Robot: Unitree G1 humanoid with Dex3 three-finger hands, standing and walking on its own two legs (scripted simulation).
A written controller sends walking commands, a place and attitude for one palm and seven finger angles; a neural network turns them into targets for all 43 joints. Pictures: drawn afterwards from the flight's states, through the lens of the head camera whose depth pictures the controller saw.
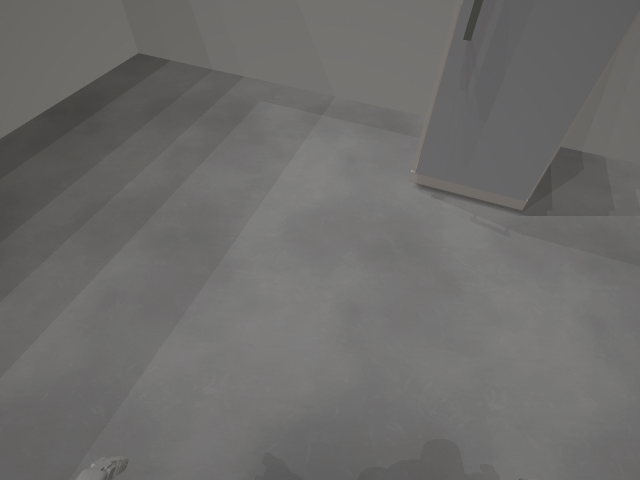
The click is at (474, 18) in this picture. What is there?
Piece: fridge door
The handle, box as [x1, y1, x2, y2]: [463, 0, 482, 40]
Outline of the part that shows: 482,0 474,1 463,39 470,40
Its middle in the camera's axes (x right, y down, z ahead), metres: +0.50 -0.82 +1.15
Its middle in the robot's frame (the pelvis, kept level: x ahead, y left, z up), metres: +1.46 -0.43 +0.16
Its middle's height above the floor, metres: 0.93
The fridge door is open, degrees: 0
